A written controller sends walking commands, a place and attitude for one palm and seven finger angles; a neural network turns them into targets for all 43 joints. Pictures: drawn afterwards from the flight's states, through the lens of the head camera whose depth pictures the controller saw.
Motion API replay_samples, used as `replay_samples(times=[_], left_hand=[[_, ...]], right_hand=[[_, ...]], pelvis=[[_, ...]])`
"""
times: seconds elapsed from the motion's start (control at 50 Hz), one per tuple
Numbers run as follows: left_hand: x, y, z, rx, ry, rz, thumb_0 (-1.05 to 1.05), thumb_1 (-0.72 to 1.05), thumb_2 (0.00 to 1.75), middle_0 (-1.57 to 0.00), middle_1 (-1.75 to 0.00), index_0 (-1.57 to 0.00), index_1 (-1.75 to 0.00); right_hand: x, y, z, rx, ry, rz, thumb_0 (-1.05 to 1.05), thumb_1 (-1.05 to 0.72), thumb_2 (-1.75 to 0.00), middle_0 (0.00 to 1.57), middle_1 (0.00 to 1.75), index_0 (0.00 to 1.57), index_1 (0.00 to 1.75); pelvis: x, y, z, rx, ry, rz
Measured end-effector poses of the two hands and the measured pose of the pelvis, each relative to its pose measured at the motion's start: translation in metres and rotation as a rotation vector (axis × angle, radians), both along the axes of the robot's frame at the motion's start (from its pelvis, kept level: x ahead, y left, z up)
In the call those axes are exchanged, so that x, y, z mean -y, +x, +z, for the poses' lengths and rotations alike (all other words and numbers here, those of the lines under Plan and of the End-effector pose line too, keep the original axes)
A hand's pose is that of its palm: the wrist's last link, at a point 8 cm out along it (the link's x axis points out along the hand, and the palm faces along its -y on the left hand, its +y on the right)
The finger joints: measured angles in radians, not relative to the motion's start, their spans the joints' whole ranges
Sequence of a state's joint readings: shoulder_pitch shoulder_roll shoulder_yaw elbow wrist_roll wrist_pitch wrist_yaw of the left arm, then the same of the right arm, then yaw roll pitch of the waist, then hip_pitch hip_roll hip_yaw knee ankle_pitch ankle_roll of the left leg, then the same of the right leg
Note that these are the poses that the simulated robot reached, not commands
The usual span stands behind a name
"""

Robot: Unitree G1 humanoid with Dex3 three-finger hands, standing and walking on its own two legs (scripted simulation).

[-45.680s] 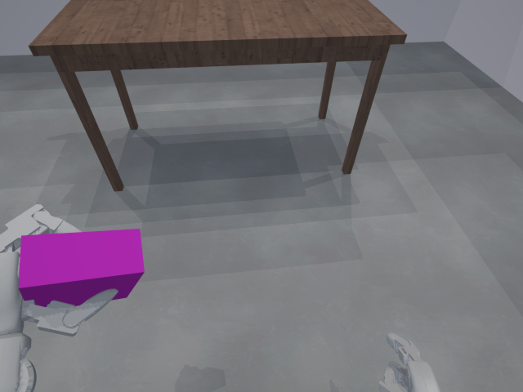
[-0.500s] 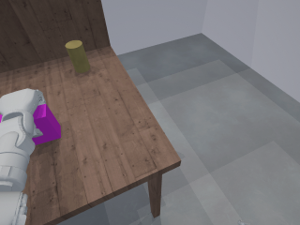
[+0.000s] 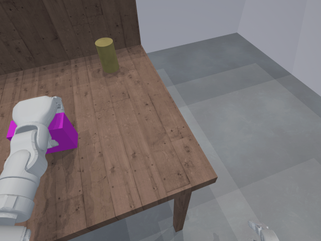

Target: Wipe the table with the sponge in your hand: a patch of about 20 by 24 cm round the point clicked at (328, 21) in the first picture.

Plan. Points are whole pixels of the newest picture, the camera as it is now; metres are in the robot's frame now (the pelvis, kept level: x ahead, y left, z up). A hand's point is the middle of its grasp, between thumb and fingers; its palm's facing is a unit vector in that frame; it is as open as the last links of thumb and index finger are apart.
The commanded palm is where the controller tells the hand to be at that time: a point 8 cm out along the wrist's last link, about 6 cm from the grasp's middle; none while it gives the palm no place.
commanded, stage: wipe back along the first lane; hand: left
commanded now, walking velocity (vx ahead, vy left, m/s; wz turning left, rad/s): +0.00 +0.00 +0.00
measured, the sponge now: (49, 138) +0.34 +0.35 +0.04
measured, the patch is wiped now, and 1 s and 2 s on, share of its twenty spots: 1.00 1.00 1.00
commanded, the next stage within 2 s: lift the sponge slowly off the table in 1.40 s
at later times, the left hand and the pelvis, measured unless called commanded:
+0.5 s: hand (51, 137) +0.31 +0.31 +0.09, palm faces +0.02 -0.03 -1.00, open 9.2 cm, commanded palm +0.27 +0.29 +0.12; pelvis -0.01 -0.01 +0.00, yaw -1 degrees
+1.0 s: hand (51, 158) +0.26 +0.28 +0.09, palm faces +0.03 -0.06 -1.00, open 9.1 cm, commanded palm +0.21 +0.27 +0.12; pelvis +0.00 -0.04 +0.00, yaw -2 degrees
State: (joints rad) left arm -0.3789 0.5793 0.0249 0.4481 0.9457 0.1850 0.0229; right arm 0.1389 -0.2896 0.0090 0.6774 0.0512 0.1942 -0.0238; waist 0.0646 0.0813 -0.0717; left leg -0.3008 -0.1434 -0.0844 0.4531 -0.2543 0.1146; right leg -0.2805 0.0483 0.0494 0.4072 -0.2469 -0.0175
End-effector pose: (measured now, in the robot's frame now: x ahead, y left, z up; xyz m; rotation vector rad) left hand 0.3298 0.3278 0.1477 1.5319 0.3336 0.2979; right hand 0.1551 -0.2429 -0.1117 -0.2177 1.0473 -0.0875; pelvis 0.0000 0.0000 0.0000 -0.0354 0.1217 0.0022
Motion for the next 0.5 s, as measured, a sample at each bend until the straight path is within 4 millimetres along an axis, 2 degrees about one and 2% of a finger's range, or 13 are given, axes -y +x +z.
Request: replay_samples(times=[0.24, 0.5], left_hand=[[0.014, -0.018, 0.0, 0.012, -0.003, 0.006, -0.01, -0.46, 1.07, -0.79, -1.45, -0.83, -1.53], [0.028, -0.039, -0.001, 0.04, -0.006, 0.026, 0.0, -0.45, 1.07, -0.78, -1.47, -0.81, -1.54]], right_hand=[[-0.015, 0.005, 0.003, 0.051, 0.034, 0.026, 0.01, -0.9, -0.9, 0.2, 0.3, 0.2, 0.3], [-0.007, 0.017, 0.011, 0.115, 0.043, 0.04, 0.01, -0.9, -0.9, 0.2, 0.3, 0.2, 0.3]], pelvis=[[-0.003, -0.006, 0.0, 0.031, 0.003, -0.007], [0.006, -0.006, 0.001, 0.05, 0.008, -0.018]])
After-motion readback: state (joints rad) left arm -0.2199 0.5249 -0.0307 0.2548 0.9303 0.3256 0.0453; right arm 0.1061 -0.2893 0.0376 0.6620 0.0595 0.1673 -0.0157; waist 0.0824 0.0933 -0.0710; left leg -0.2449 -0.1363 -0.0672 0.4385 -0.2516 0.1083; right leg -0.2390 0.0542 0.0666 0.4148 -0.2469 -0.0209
